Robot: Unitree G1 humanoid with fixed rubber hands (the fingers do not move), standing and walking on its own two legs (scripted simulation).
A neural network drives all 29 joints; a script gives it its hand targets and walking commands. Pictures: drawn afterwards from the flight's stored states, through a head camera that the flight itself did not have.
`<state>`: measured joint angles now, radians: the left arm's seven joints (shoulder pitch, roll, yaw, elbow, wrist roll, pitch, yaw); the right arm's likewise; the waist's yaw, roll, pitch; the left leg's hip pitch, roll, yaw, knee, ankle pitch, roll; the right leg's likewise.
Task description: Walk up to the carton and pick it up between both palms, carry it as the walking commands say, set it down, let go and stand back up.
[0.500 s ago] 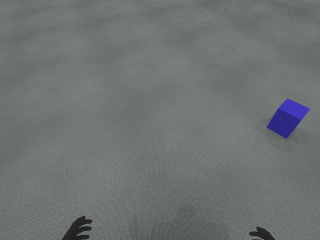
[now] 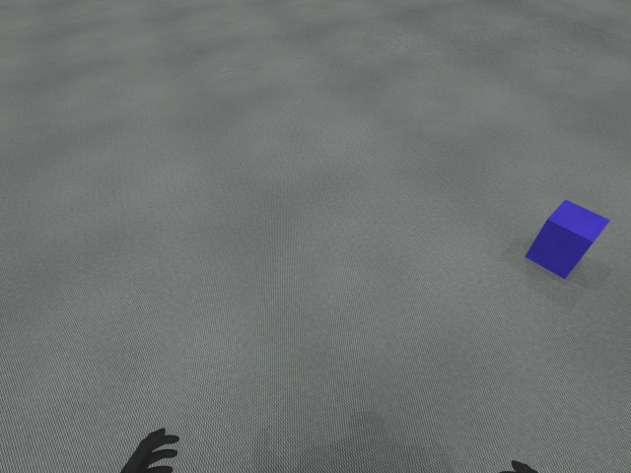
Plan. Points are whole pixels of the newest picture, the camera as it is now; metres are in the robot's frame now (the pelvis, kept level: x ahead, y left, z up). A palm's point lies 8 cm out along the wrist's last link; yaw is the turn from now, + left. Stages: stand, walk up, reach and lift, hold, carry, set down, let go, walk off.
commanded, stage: stand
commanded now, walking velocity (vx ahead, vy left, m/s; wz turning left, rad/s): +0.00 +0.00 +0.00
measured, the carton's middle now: (565, 239) +1.06 -0.92 -0.64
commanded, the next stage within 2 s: walk up in 0.32 s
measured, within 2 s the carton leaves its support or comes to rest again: neither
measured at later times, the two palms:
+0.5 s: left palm out of the picture +0.13 +0.27 -0.08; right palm out of the picture +0.10 -0.26 -0.11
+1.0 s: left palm out of the picture +0.17 +0.17 -0.09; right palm out of the picture +0.03 -0.34 -0.14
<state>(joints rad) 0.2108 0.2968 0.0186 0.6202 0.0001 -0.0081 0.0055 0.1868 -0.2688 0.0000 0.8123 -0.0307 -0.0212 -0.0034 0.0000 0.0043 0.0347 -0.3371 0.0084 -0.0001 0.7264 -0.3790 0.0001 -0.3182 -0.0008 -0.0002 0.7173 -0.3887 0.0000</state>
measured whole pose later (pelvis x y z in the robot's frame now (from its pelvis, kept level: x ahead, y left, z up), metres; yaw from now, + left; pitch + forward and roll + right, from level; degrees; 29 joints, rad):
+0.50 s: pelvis +0.00 +0.00 +0.00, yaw +0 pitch -1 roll +0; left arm 0.21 0.30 0.02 0.66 0.00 -0.01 0.01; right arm 0.18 -0.27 0.00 0.86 -0.03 -0.02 0.00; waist 0.00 0.00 0.03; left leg -0.33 0.01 0.00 0.73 -0.38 0.00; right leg -0.31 0.00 0.00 0.72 -0.39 0.00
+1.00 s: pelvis +0.01 -0.07 -0.01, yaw -14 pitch +2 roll +2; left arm 0.26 0.29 0.02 0.70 0.00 0.07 -0.10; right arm 0.22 -0.29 0.00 0.83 -0.02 0.06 -0.03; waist 0.00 0.05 0.03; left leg -0.28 0.17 0.18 0.73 -0.45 -0.06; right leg -0.36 0.00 0.00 0.77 -0.45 -0.01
